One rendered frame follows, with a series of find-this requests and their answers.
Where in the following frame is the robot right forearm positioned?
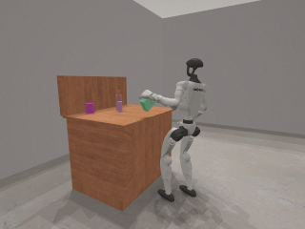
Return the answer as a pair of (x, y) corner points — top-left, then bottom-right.
(191, 111), (205, 120)

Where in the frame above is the robot right upper arm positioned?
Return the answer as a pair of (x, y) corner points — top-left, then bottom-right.
(199, 83), (208, 112)

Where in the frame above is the table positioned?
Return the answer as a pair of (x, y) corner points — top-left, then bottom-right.
(56, 75), (176, 212)

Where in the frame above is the robot left hand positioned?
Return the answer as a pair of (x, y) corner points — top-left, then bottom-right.
(138, 90), (154, 104)

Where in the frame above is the sponge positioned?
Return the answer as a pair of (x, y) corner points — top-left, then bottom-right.
(139, 92), (156, 112)

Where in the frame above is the right robot foot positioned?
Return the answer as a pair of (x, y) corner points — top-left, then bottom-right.
(179, 185), (196, 198)

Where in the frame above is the robot left upper arm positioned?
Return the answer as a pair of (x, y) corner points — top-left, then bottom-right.
(170, 81), (189, 110)

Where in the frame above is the robot left forearm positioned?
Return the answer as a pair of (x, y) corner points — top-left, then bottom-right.
(149, 93), (176, 107)

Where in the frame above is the robot head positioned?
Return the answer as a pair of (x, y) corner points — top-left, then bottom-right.
(186, 58), (204, 84)

